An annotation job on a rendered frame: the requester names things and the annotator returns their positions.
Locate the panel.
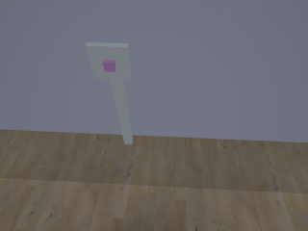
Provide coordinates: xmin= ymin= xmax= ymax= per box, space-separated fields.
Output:
xmin=85 ymin=42 xmax=133 ymax=145

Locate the button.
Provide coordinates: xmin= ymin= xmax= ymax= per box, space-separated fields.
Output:
xmin=102 ymin=60 xmax=116 ymax=72

